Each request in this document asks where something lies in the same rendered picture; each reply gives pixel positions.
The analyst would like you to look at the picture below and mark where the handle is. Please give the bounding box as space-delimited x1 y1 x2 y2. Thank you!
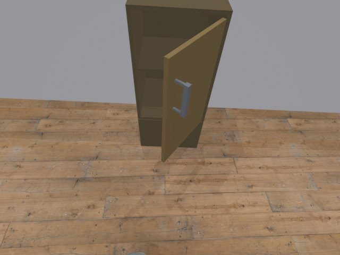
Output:
172 79 192 118

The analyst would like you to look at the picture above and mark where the cupboard door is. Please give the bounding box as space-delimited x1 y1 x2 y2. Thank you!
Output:
161 18 227 162

